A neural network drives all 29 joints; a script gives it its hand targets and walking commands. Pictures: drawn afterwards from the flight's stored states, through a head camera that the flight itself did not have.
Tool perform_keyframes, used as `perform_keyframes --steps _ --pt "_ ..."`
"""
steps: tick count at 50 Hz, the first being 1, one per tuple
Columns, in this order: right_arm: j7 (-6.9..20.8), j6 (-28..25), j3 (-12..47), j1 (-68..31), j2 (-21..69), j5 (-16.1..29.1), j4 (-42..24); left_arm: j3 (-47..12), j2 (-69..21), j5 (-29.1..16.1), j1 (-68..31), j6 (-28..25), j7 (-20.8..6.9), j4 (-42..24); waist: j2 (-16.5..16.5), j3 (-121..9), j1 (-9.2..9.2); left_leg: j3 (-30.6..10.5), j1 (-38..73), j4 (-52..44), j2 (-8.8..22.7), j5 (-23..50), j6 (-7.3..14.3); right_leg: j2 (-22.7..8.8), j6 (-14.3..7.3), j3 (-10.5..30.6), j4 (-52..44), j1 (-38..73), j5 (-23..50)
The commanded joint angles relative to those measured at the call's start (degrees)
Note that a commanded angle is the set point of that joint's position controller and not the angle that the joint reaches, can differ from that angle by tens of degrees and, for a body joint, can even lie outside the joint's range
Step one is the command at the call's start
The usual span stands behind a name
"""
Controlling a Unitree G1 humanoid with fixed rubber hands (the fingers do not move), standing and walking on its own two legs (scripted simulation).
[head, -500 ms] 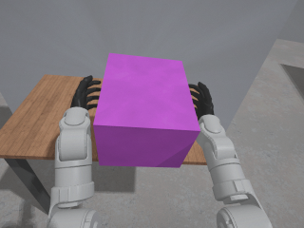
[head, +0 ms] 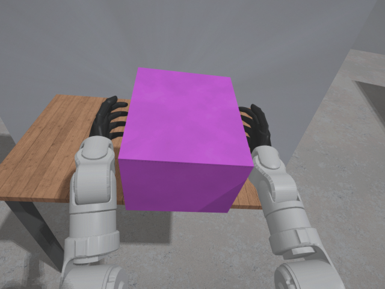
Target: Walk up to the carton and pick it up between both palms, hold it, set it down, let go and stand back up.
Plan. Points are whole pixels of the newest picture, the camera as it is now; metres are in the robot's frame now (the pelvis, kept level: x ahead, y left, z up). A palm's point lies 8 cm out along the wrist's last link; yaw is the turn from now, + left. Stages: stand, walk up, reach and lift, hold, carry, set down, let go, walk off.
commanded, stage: hold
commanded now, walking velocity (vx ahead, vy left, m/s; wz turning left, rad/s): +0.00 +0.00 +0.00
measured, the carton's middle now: (182, 138) +0.40 +0.01 +0.14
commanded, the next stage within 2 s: none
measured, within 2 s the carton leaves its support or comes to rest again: neither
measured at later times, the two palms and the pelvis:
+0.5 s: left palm (102, 137) +0.35 +0.16 +0.18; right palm (259, 143) +0.35 -0.15 +0.17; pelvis +0.00 +0.00 +0.00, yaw +0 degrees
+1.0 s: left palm (105, 137) +0.35 +0.16 +0.18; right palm (260, 145) +0.35 -0.15 +0.17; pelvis +0.00 +0.00 +0.00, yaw +0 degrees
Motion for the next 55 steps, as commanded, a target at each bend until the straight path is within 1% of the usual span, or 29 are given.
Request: perform_keyframes --steps 1,23,24,27,29,31,34,37,40,43,51,55 --pt "6.0 -5.0 20.6 -38.0 29.1 3.1 -16.6 -25.8 -26.8 -8.6 -31.1 -2.9 -7.0 -4.4 4.8 -21.3 -0.58 1.0 4.7 -1.5 -1.1 11.4 -1.2 1.1 3.1 -0.4 -1.0 3.5 8.4" --pt "6.0 -5.0 20.5 -38.1 29.2 3.0 -16.4 -25.6 -26.7 -8.6 -31.3 -3.0 -7.1 -4.2 4.7 -21.2 -0.55 1.1 4.6 -1.6 -1.1 10.9 -1.0 1.0 3.2 -0.4 -1.0 3.5 8.3" --pt "5.9 -4.8 19.1 -38.4 28.1 2.3 -13.3 -25.0 -26.1 -7.2 -32.9 -3.3 -7.1 -2.3 4.7 -19.1 -1.32 1.2 5.1 -2.0 -1.2 9.4 -1.1 0.7 3.0 -0.8 -1.1 2.7 7.5" --pt "6.3 -5.5 18.5 -38.9 28.5 1.8 -12.3 -24.1 -26.5 -6.7 -33.4 -3.8 -7.3 -1.2 4.5 -18.2 -0.65 1.3 4.7 -2.8 -1.1 7.3 -0.8 0.6 3.0 -0.9 -1.4 1.9 5.2" --pt "6.4 -6.2 18.6 -39.9 28.6 2.1 -13.2 -24.6 -27.0 -7.2 -33.9 -4.2 -7.2 -1.4 4.7 -20.5 -0.7 1.2 5.2 -2.3 -1.0 8.7 -0.8 0.7 2.9 -0.9 -1.0 2.5 6.4" --pt "6.3 -6.9 19.5 -40.9 28.7 2.7 -14.9 -25.6 -27.4 -7.9 -33.9 -4.8 -6.8 -2.3 4.7 -23.1 -0.8 1.1 6.7 -1.1 -1.0 12.3 -1.2 1.1 3.0 -1.0 -0.6 3.5 9.3" --pt "6.0 -7.0 20.4 -40.1 28.7 3.1 -14.8 -26.2 -27.3 -8.0 -33.4 -5.3 -6.4 -2.8 4.5 -24.4 -1.01 0.8 8.4 -0.1 -1.2 15.0 -1.4 1.2 3.1 -1.0 -0.5 3.2 11.6" --pt "5.9 -6.7 20.7 -38.7 28.6 3.2 -14.0 -25.6 -26.8 -7.6 -32.8 -5.2 -6.4 -2.9 4.2 -23.1 -0.83 0.7 7.8 -0.5 -1.3 14.4 -1.2 1.1 3.3 -1.0 -0.5 3.2 11.6" --pt "5.9 -6.4 20.2 -38.0 28.3 2.9 -12.7 -24.5 -26.3 -7.0 -32.3 -4.8 -6.7 -2.0 3.8 -20.9 -0.52 1.0 6.4 -1.6 -1.3 12.2 -0.9 0.8 3.3 -0.8 -0.9 3.3 10.2" --pt "6.0 -6.6 20.0 -38.7 28.3 2.9 -12.7 -24.3 -26.4 -6.9 -32.8 -4.7 -6.9 -1.8 4.1 -20.4 -0.31 1.1 5.8 -1.7 -1.4 11.8 -0.8 0.7 3.4 -0.8 -0.9 3.6 10.0" --pt "6.3 -7.1 19.1 -39.5 28.7 2.2 -12.6 -25.5 -27.2 -7.5 -34.2 -5.2 -6.4 -1.9 5.0 -21.2 -0.79 1.1 6.6 -1.5 -1.2 10.9 -1.1 0.8 3.0 -1.1 -0.9 1.8 8.1" --pt "6.5 -7.3 18.5 -40.2 28.5 1.8 -12.3 -25.3 -27.1 -7.6 -34.3 -5.3 -6.3 -1.1 4.5 -21.5 -0.76 1.0 6.4 -1.9 -1.1 9.5 -0.9 0.8 2.9 -1.1 -1.2 1.5 6.4"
